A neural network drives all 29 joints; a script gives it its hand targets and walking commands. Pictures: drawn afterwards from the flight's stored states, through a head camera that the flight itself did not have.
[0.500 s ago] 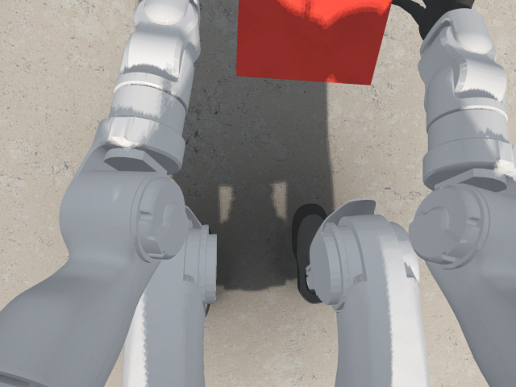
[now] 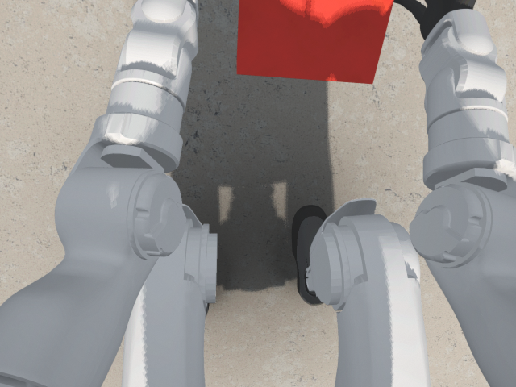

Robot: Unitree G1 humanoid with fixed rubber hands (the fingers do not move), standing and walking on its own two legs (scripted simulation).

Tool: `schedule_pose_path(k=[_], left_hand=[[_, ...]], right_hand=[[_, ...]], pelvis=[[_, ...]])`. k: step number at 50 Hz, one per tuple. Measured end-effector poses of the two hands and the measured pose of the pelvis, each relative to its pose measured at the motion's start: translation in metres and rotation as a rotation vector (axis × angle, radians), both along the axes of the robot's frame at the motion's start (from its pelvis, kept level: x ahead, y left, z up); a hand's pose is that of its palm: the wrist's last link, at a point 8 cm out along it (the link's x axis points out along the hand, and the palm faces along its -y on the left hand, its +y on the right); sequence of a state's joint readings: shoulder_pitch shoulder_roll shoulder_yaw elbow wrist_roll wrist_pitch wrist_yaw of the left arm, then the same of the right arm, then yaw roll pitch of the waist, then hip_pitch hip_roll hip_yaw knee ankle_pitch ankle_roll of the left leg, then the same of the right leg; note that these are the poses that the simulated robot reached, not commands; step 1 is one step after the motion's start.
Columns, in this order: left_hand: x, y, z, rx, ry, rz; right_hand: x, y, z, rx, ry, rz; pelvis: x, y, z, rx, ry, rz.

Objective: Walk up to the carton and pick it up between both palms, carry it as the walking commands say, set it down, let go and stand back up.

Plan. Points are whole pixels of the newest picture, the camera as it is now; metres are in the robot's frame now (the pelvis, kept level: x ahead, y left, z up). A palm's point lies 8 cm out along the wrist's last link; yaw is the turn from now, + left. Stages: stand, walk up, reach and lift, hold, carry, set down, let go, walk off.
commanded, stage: set down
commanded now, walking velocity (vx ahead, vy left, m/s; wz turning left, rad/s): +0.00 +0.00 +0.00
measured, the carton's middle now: (305, 7) +0.56 -0.08 -0.27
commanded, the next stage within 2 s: none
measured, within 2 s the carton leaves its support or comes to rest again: rests again in 0.48 s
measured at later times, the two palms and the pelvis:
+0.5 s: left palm (159, 17) +0.53 +0.11 -0.21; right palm (422, 50) +0.50 -0.21 -0.19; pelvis -0.01 +0.00 +0.00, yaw +0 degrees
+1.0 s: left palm out of the picture +0.56 +0.12 -0.13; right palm (466, 27) +0.51 -0.22 -0.13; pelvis -0.03 +0.00 +0.02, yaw +0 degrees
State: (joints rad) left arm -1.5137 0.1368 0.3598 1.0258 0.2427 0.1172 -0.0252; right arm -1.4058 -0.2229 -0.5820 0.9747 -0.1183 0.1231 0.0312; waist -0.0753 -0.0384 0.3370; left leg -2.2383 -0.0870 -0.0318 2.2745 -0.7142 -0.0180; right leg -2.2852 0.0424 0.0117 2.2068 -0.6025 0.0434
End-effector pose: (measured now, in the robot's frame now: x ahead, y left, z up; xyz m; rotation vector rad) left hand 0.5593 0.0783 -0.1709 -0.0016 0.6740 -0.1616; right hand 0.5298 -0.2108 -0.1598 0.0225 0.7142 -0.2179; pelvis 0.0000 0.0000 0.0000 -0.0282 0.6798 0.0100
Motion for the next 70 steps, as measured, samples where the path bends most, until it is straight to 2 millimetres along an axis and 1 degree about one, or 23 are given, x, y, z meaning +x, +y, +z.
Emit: schedule_pose_path(k=[9, 11, 16, 18, 21, 24, 29, 31, 34, 38, 43, 48, 52, 59, 70], left_hand=[[0.000, 0.001, -0.001, 0.015, -0.014, -0.013], [-0.003, 0.001, -0.004, 0.023, -0.004, -0.018], [-0.020, 0.003, -0.024, 0.056, 0.061, -0.040], [-0.026, 0.004, -0.033, 0.078, 0.094, -0.053], [-0.028, 0.013, -0.037, 0.111, 0.088, -0.032], [-0.028, 0.029, -0.038, 0.129, 0.074, 0.015], [-0.027, 0.057, -0.033, 0.157, 0.080, 0.059], [-0.025, 0.062, -0.028, 0.159, 0.077, 0.065], [-0.019, 0.062, -0.018, 0.148, 0.063, 0.068], [-0.012, 0.053, -0.005, 0.128, 0.036, 0.067], [-0.006, 0.044, 0.011, 0.116, 0.004, 0.072], [-0.003, 0.044, 0.030, 0.122, -0.023, 0.089], [-0.001, 0.047, 0.050, 0.131, -0.040, 0.102], [0.002, 0.048, 0.093, 0.134, -0.049, 0.114], [0.002, 0.052, 0.156, 0.138, -0.051, 0.117]], right_hand=[[-0.001, 0.000, -0.001, 0.001, -0.012, -0.005], [-0.001, 0.000, -0.002, 0.002, -0.017, -0.007], [-0.003, 0.000, -0.004, 0.000, -0.023, -0.019], [-0.008, 0.001, -0.009, 0.000, -0.001, -0.017], [-0.020, 0.003, -0.022, -0.009, 0.061, -0.005], [-0.033, 0.003, -0.033, -0.021, 0.115, 0.011], [-0.038, -0.001, -0.035, -0.021, 0.103, -0.005], [-0.039, 0.000, -0.035, -0.016, 0.099, -0.006], [-0.037, 0.002, -0.031, -0.014, 0.085, -0.005], [-0.034, 0.003, -0.020, -0.019, 0.057, -0.007], [-0.029, 0.000, -0.002, -0.037, 0.021, -0.019], [-0.025, -0.004, 0.020, -0.050, -0.015, -0.034], [-0.023, -0.008, 0.040, -0.055, -0.041, -0.045], [-0.023, -0.012, 0.081, -0.057, -0.058, -0.055], [-0.023, -0.009, 0.146, -0.055, -0.072, -0.061]], pelvis=[[0.000, 0.000, -0.001, -0.001, -0.007, -0.001], [-0.001, -0.001, -0.001, -0.001, -0.010, -0.001], [-0.002, -0.002, 0.000, 0.002, -0.018, 0.000], [-0.003, -0.002, 0.001, 0.003, -0.022, 0.001], [-0.004, -0.003, 0.002, 0.004, -0.028, 0.003], [-0.006, -0.003, 0.002, 0.003, -0.039, 0.005], [-0.011, -0.003, 0.000, 0.000, -0.064, 0.012], [-0.014, -0.002, 0.000, 0.000, -0.073, 0.016], [-0.017, -0.002, -0.001, -0.003, -0.084, 0.018], [-0.020, -0.001, 0.000, -0.007, -0.084, 0.018], [-0.023, -0.001, 0.005, -0.010, -0.059, 0.013], [-0.025, -0.001, 0.013, -0.007, -0.020, 0.004], [-0.025, -0.001, 0.023, -0.001, 0.010, -0.001], [-0.021, -0.002, 0.048, 0.006, 0.058, -0.004], [-0.013, -0.002, 0.100, 0.009, 0.130, -0.004]])
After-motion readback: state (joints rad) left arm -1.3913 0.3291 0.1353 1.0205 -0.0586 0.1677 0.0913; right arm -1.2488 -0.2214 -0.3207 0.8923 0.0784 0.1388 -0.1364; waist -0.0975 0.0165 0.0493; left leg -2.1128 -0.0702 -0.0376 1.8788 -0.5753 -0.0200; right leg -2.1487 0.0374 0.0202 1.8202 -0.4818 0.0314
